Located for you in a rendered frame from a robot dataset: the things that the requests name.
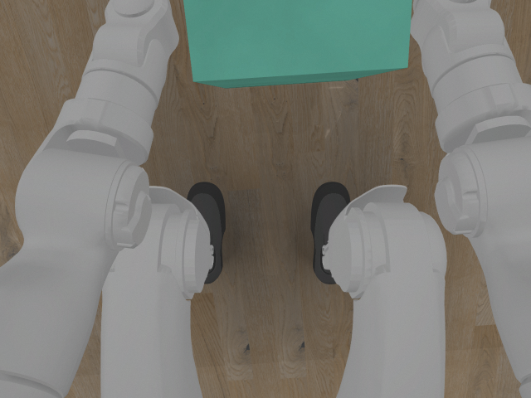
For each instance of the robot right foot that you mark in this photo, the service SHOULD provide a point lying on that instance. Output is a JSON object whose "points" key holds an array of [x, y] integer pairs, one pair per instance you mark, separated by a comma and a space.
{"points": [[329, 200]]}

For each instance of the robot right thigh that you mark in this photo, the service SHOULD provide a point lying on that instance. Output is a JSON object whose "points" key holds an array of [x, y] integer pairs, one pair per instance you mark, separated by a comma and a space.
{"points": [[398, 346]]}

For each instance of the robot left forearm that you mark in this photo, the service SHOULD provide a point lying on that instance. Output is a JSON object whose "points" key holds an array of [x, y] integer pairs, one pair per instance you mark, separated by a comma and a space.
{"points": [[120, 88]]}

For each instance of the robot right forearm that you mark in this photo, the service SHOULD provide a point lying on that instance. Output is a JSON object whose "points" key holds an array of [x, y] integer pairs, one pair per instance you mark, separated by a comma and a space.
{"points": [[471, 72]]}

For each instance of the robot left upper arm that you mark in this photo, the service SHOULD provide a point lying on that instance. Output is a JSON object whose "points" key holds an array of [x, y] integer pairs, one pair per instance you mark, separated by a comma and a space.
{"points": [[76, 211]]}

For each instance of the carton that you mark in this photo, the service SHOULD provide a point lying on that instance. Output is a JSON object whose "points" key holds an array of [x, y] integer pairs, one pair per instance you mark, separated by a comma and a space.
{"points": [[246, 43]]}

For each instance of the robot right upper arm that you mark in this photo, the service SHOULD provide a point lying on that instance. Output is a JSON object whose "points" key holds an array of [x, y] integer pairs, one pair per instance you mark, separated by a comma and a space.
{"points": [[484, 193]]}

